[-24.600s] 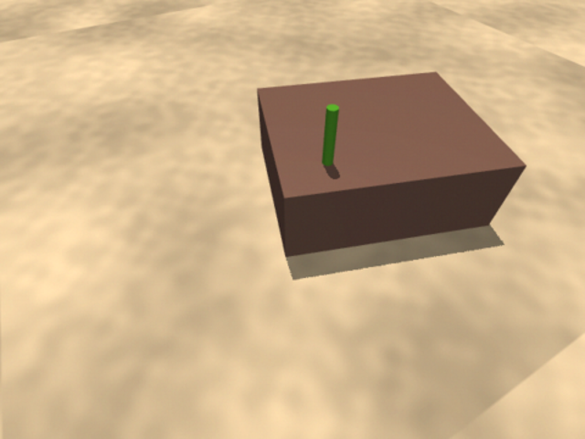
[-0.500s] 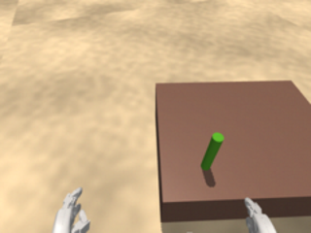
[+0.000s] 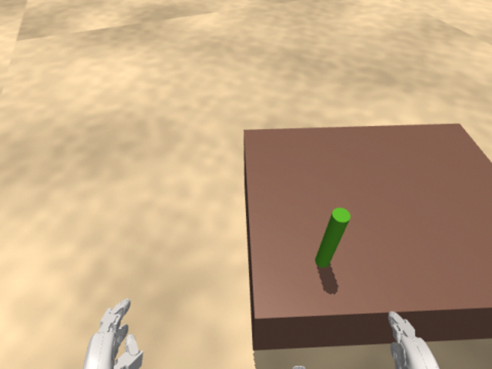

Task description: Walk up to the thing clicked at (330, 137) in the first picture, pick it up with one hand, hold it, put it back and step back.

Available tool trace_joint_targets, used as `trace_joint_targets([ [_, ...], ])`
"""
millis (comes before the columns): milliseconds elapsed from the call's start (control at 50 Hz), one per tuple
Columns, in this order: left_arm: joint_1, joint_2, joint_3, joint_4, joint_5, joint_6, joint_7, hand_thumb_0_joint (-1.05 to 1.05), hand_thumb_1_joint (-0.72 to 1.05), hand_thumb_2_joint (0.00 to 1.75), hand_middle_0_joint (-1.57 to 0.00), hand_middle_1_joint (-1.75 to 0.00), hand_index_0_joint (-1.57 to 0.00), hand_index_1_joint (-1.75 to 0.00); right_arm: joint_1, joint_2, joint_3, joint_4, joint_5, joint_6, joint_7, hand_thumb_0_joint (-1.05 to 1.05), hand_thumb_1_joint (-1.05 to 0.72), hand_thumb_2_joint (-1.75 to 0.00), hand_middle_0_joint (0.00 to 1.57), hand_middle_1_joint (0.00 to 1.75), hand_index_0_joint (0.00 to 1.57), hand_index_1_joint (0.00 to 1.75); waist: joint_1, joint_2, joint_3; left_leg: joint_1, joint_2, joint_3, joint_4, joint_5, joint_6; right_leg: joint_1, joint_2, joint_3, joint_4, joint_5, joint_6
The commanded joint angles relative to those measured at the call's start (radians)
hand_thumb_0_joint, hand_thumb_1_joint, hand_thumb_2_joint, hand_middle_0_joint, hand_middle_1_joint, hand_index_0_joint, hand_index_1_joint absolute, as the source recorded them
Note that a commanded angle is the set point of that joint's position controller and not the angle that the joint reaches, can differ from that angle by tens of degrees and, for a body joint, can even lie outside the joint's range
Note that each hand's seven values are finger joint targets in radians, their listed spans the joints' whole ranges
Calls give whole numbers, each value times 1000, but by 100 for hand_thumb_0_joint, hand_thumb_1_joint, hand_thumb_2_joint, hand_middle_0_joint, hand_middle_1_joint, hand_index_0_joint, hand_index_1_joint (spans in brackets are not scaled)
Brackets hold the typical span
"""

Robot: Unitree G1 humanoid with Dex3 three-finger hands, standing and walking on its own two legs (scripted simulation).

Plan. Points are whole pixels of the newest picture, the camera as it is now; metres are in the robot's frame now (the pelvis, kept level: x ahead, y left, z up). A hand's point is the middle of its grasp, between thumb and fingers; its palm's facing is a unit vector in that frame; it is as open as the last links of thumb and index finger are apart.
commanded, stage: home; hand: right
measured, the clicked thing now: (330, 240) +0.49 -0.21 -0.23
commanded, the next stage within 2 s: stand in 1.32 s
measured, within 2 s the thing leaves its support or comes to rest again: neither
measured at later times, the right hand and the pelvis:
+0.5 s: hand out of the picture +0.16 -0.18 -0.05, palm faces +0.05 +0.98 -0.19, open 17.7 cm; pelvis +0.00 +0.00 +0.00, yaw +0 degrees
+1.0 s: hand (369, 367) +0.17 -0.18 -0.06, palm faces +0.01 +0.97 -0.26, open 17.5 cm; pelvis +0.00 +0.01 +0.01, yaw +0 degrees
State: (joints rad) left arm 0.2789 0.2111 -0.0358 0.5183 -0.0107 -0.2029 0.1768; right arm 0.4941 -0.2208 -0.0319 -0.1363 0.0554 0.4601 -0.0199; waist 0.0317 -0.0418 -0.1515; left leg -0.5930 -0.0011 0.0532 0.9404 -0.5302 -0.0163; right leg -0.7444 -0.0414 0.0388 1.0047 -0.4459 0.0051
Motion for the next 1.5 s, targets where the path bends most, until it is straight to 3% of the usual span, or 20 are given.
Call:
trace_joint_targets([
  [0,-69,130,61,-170,-2,-55,17,0,90,90,-20,-30,-20,-30,-9,-96,-57,-191,-6,-50,-10,0,61,-2,5,4,5,4,2,-20,-109,-47,-35,21,-145,248,16,221,17,2,-153,220,-18],
  [80,-69,123,56,-166,0,-54,20,0,90,90,-20,-30,-20,-30,-4,-119,-74,-191,-11,-51,-12,0,59,-3,5,4,5,4,-3,-3,-108,-37,-32,14,-156,259,12,208,23,-7,-143,214,-20],
  [220,-80,129,59,-165,0,-57,22,0,90,90,-20,-30,-20,-30,-17,-98,-52,-187,-8,-45,-12,0,61,-1,4,4,4,4,13,-14,-84,-48,-30,9,-168,233,11,196,25,-12,-146,179,-21],
  [540,-81,132,59,-163,1,-56,22,0,90,90,-20,-30,-20,-30,-9,-103,-57,-196,-4,-55,-12,0,57,-4,5,5,5,5,1,-27,-83,-58,-35,19,-158,198,17,198,18,-2,-159,160,-16],
  [780,-64,125,56,-155,1,-53,21,0,90,90,-20,-30,-20,-30,-4,-108,-61,-185,0,-60,-8,0,55,-5,5,5,5,5,8,15,-126,-23,-29,10,-148,335,2,219,22,-12,-123,275,-26],
  [900,-61,129,60,-159,1,-48,17,0,90,90,-20,-30,-20,-30,-2,-108,-59,-184,-5,-55,-9,0,56,-5,5,5,5,5,4,-6,-120,-26,-30,7,-152,334,5,224,22,-13,-126,276,-25],
  [920,-160,262,108,94,125,50,-43,0,90,90,-20,-31,-20,-31,-200,-225,-68,167,-141,-280,-37,0,61,-1,4,4,4,4,-56,93,71,175,46,-99,-230,315,79,238,1,17,-178,412,-63],
  [940,-132,250,114,88,127,86,-82,0,90,90,-20,-31,-20,-31,-184,-239,-82,339,-116,-359,-27,0,59,-3,5,4,5,4,-45,122,33,211,73,-147,-252,350,91,264,8,-10,-167,372,-59],
  [960,-137,232,111,76,121,96,-102,0,90,90,-20,-31,-20,-31,-192,-246,-81,377,-113,-401,-20,0,59,-2,5,4,5,4,-40,133,36,233,93,-185,-257,384,96,245,2,-4,-183,356,-60],
  [1000,-136,223,119,97,98,113,-128,0,90,90,-20,-31,-20,-31,-180,-269,-62,434,-147,-447,-13,0,61,0,4,4,4,4,-38,107,44,212,122,-203,-295,408,98,286,7,2,-180,338,-59],
  [1040,-127,229,114,144,70,124,-155,0,90,90,-20,-31,-20,-31,-225,-259,-61,510,-120,-459,-1,0,55,-5,5,5,5,5,-15,102,44,194,124,-177,-315,346,82,380,13,-5,-258,280,-60],
  [1100,-128,247,122,193,64,136,-174,0,90,90,-20,-31,-20,-31,-268,-239,-58,605,-96,-471,-5,0,58,-3,5,5,5,5,-30,49,34,220,91,-125,-317,304,45,420,1,36,-317,313,-65],
  [1140,-151,241,120,221,67,142,-176,0,90,90,-20,-31,-20,-31,-262,-238,-55,667,-98,-478,-9,0,56,-4,5,5,5,5,-39,19,48,230,86,-124,-342,264,43,440,-9,46,-356,290,-66],
  [1180,-144,247,121,249,68,143,-174,0,90,90,-20,-31,-20,-31,-267,-244,-57,721,-100,-489,-12,0,55,-5,5,5,5,5,-41,-5,38,279,81,-108,-335,321,42,460,-28,63,-390,344,-69],
  [1240,-162,269,124,288,61,148,-169,0,90,90,-20,-31,-20,-31,-259,-236,-51,799,-101,-496,-14,0,57,-4,5,5,5,5,-50,-40,72,331,69,-92,-356,291,37,444,-62,107,-493,290,-76],
  [1300,-171,276,123,324,50,157,-167,0,90,90,-20,-31,-20,-31,-255,-255,-47,875,-101,-500,-16,0,53,-6,5,5,5,5,-50,6,102,360,86,-105,-417,336,40,467,-54,85,-512,312,-68],
  [1340,-147,272,120,360,45,162,-165,0,90,90,-20,-31,-20,-31,-257,-268,-46,917,-97,-503,-18,0,55,-5,5,5,5,5,-39,34,103,372,101,-115,-444,402,38,518,-48,66,-508,393,-62],
  [1400,-158,292,119,408,46,168,-163,0,90,90,-20,-31,-20,-31,-254,-256,-35,975,-92,-500,-20,0,54,-5,5,5,5,5,-47,-10,113,381,91,-99,-475,361,28,562,-66,88,-580,348,-61],
  [1440,-160,293,116,433,44,172,-163,0,90,90,-20,-30,-20,-30,-267,-262,-32,1011,-89,-498,-21,0,38,-21,20,21,20,21,-41,3,127,398,90,-99,-497,353,24,563,-70,92,-615,324,-58],
  [1480,-173,295,113,456,43,177,-164,0,90,90,-20,-30,-20,-30,-271,-262,-29,1042,-91,-496,-19,0,22,-37,20,30,20,30,-44,8,147,415,96,-100,-528,334,26,555,-65,91,-650,250,-54],
])
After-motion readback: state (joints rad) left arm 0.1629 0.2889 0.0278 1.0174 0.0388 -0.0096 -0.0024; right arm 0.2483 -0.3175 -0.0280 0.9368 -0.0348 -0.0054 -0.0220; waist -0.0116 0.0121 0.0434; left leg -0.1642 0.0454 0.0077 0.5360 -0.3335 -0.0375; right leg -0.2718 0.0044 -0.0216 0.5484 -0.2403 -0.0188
